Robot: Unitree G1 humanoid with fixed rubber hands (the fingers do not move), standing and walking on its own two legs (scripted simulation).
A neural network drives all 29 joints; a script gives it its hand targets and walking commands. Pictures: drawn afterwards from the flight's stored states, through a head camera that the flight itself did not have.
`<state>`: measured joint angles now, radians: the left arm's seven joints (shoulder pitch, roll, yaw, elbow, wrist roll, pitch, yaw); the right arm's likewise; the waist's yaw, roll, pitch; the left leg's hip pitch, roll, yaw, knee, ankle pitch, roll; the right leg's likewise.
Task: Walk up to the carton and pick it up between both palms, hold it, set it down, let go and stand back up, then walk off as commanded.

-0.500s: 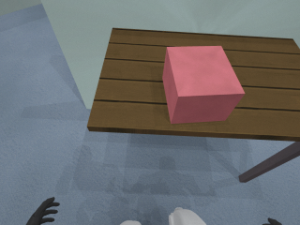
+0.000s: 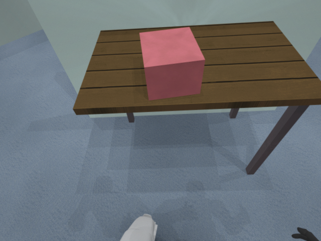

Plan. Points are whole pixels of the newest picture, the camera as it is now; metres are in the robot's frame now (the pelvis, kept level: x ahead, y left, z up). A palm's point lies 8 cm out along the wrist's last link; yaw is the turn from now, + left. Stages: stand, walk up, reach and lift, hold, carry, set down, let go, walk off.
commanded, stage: walk off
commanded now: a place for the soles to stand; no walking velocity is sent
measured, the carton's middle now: (169, 63) +0.68 +0.05 +0.04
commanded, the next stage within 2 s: stand in 1.36 s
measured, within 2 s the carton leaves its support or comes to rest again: neither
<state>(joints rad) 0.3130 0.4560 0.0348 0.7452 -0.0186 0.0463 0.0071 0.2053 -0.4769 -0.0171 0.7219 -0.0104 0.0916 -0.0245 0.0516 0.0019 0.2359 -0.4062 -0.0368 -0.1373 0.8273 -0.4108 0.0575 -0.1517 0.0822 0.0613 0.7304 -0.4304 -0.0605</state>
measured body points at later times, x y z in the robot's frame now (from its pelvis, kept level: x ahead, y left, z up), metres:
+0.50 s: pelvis -0.05 -0.04 +0.03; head -0.05 -0.08 +0.48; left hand +0.04 +0.29 -0.03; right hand +0.07 -0.36 -0.09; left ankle -0.01 +0.16 -0.65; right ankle -0.01 -0.08 -0.71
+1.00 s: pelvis -0.05 +0.04 +0.02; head -0.04 +0.04 +0.47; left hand +0.05 +0.37 -0.07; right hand +0.08 -0.27 -0.08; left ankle +0.01 +0.18 -0.71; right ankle -0.05 -0.08 -0.71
